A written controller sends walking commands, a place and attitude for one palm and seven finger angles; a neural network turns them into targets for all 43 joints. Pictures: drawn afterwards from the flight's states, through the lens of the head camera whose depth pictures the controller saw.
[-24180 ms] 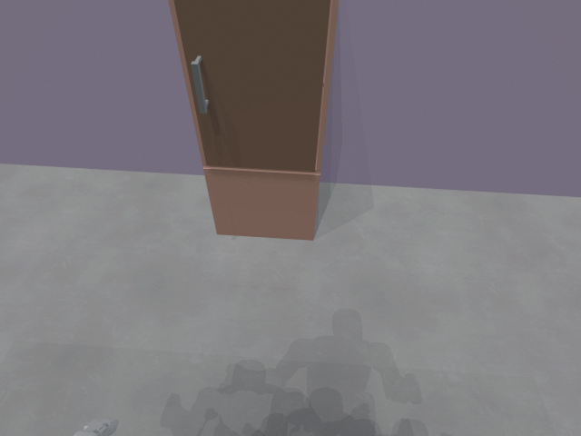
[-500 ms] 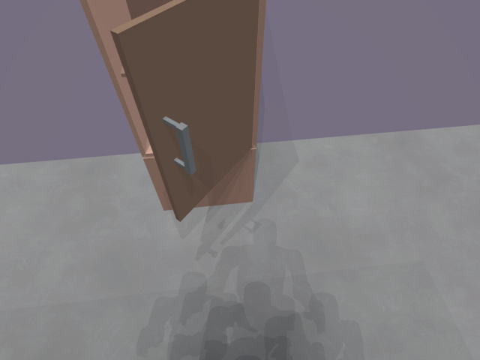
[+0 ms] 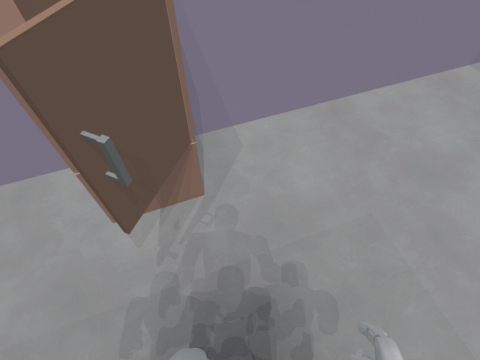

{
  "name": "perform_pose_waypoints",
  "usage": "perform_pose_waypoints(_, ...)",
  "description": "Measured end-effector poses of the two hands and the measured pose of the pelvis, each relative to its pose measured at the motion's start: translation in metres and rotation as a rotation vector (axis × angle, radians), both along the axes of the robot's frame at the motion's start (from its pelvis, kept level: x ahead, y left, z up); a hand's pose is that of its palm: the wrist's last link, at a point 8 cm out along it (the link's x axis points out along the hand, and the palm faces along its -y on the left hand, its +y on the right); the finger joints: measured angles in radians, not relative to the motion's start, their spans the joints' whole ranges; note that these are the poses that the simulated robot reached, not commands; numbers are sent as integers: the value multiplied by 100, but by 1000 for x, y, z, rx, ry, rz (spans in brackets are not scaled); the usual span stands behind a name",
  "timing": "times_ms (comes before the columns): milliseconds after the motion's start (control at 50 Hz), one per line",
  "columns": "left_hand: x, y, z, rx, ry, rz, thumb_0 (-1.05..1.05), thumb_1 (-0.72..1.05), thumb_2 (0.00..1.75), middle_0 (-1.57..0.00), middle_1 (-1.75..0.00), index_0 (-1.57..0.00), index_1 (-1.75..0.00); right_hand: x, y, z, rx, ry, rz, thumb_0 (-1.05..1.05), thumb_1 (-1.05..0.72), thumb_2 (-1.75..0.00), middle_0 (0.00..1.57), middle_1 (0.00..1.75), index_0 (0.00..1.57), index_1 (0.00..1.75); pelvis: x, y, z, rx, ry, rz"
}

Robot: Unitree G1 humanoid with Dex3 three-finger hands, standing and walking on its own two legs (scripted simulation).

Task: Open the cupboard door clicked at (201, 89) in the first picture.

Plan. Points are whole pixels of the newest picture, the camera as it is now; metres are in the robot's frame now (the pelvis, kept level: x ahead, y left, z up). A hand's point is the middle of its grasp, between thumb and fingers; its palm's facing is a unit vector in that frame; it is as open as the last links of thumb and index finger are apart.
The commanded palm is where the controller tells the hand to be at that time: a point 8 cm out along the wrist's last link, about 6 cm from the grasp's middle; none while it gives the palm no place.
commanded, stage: walk to a spot facing it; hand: left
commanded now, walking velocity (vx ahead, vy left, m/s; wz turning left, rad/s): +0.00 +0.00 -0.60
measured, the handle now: (108, 160) +0.46 +0.34 -0.03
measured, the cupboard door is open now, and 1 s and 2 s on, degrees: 47 47 47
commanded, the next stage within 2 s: none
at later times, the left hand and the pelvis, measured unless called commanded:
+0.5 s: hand (157, 341) +0.15 +0.18 -0.18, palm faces -0.30 -0.91 -0.27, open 7.4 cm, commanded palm none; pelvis +0.01 +0.00 -0.01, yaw -18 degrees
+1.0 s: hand (231, 287) +0.27 +0.05 -0.16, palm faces -0.56 -0.79 -0.25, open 7.4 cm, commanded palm none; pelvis +0.06 -0.06 -0.01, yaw -35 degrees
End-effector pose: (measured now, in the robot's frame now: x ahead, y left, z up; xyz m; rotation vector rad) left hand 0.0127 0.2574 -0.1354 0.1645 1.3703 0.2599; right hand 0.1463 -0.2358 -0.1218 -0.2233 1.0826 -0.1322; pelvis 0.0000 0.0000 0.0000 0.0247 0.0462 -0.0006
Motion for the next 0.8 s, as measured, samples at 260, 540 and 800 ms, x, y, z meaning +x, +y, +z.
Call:
perform_pose_waypoints(260, 103, 14, 1, -24, -155, -217, 1, 91, 90, -20, -30, -20, -30, -94, -12, -2, -55, 115, -132, 1, -91, -90, 20, 30, 20, 30, -1, 9, -3, -71, -22, -143)
perform_pose_waypoints(540, 154, -35, -13, -32, -108, -471, 1, 90, 90, -20, -30, -20, -30, -164, -46, -6, -68, 147, -419, 1, -91, -90, 20, 30, 20, 30, 8, 2, -13, -23, -13, -346)
perform_pose_waypoints(800, 233, -94, 2, -127, -175, -643, 1, 91, 90, -20, -30, -20, -30, -223, -1, -1, 11, 232, -556, 1, -91, -90, 20, 30, 20, 30, 31, -10, -1, -68, 2, -500)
